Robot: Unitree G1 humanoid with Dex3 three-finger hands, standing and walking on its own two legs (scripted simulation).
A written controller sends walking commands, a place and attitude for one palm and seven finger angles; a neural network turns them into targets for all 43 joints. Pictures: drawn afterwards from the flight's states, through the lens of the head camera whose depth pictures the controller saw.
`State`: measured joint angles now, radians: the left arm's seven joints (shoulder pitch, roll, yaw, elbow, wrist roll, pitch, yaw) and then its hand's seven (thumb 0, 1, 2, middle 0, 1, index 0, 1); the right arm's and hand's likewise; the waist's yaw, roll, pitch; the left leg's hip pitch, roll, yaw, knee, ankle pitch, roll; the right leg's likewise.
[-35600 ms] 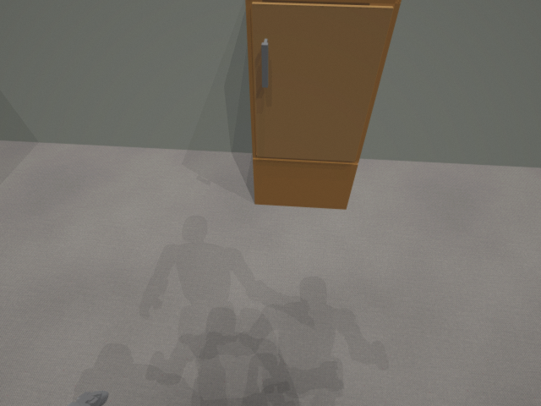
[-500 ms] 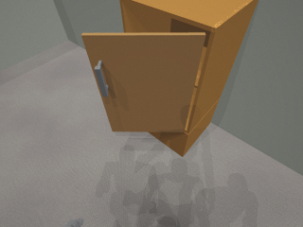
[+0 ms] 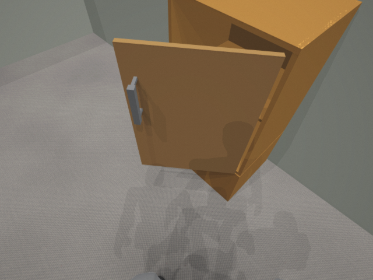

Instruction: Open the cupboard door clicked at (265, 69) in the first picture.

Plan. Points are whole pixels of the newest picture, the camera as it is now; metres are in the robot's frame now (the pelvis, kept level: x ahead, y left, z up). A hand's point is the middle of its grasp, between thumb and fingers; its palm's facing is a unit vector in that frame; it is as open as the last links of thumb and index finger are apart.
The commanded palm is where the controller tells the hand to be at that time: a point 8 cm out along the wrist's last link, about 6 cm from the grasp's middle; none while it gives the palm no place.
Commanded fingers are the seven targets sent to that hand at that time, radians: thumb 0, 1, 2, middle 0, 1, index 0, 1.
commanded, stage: come to a stop and stand still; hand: left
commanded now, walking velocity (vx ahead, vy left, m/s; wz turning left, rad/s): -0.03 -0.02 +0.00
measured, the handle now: (136, 101) +0.57 +0.20 -0.01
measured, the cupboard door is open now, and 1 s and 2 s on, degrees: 40 40 40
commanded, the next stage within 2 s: none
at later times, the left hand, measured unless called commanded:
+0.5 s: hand out of the picture +0.02 +0.14 -0.17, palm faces +0.05 -0.98 -0.20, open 7.4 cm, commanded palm none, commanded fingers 0.00 0.90 0.90 -0.20 -0.30 -0.20 -0.30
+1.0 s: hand out of the picture -0.12 +0.15 -0.18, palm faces +0.06 -0.99 -0.16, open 7.4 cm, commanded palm none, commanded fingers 0.00 0.90 0.90 -0.20 -0.30 -0.20 -0.30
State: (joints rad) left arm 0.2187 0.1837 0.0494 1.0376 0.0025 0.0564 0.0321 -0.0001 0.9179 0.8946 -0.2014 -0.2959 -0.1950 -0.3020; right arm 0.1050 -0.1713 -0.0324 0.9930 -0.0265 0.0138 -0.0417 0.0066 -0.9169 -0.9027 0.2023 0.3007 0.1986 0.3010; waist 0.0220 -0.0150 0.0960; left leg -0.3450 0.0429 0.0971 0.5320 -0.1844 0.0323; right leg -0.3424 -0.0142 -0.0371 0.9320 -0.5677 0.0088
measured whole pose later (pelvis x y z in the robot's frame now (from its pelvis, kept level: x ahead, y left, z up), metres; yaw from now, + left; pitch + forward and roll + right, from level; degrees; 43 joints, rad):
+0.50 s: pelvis -0.05 -0.04 +0.00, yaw +1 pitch -3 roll -1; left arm 0.26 0.19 0.01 0.90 0.02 0.02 0.03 0.00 0.91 0.89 -0.20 -0.30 -0.20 -0.30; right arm 0.24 -0.16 -0.03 0.95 -0.03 0.02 -0.01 0.01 -0.91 -0.90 0.20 0.30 0.20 0.30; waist 0.00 -0.01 0.03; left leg -0.30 0.01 0.06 0.58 -0.24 0.04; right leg -0.21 0.03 -0.07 0.56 -0.30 -0.04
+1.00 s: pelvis -0.08 -0.01 +0.00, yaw +1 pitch -2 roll -2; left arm 0.42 0.14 0.01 1.06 0.02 0.01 0.04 0.00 0.91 0.89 -0.20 -0.30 -0.19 -0.30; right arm 0.36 -0.13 -0.02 1.09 -0.02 0.01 -0.01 0.01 -0.91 -0.90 0.20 0.30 0.20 0.30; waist -0.01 -0.01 0.00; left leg -0.31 -0.03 0.07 0.46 -0.13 0.07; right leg -0.23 0.00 -0.06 0.46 -0.19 0.00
